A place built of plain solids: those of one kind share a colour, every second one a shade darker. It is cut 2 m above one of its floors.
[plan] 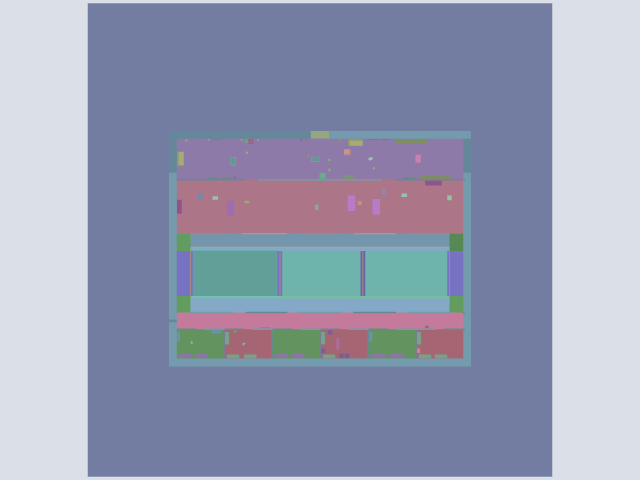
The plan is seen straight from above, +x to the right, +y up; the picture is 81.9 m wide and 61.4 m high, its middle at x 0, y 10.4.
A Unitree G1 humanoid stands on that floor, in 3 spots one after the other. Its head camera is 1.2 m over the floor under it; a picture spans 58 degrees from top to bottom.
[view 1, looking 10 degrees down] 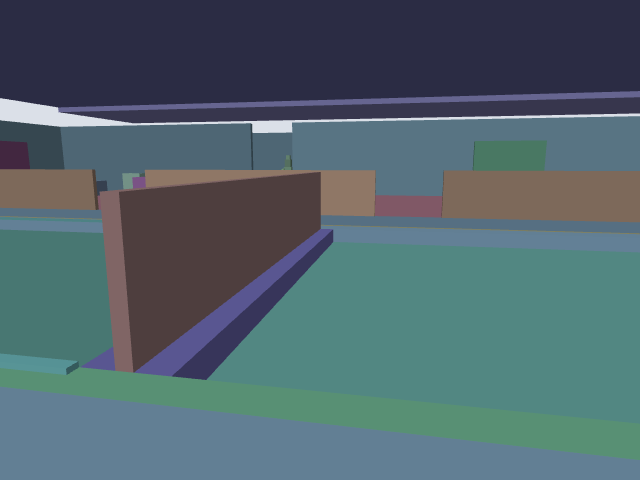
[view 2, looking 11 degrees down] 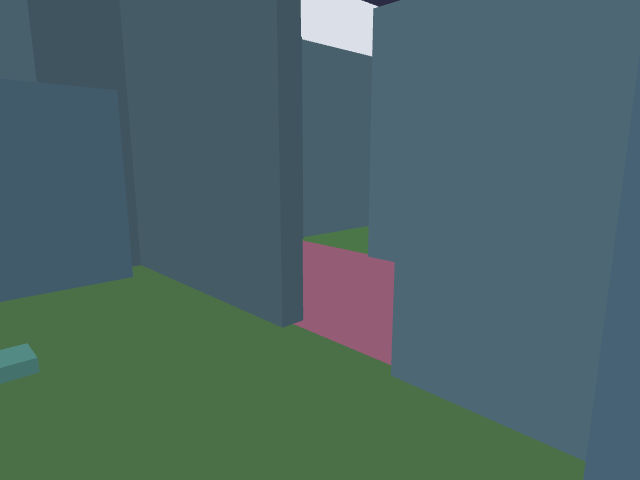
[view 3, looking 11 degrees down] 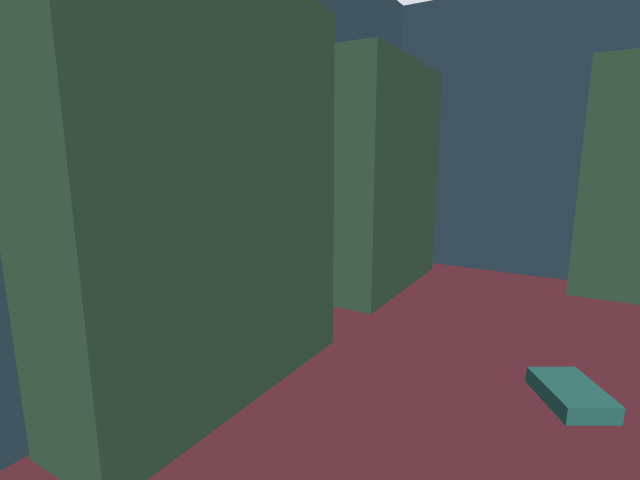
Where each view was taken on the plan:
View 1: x -3.55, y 1.13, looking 101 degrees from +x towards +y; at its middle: floor_baulk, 6.92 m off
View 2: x -13.55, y -2.94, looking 136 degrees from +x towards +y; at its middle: floor_walkway_end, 6.29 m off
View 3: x -7.41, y -2.94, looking -149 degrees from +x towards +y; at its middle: shelves_store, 2.56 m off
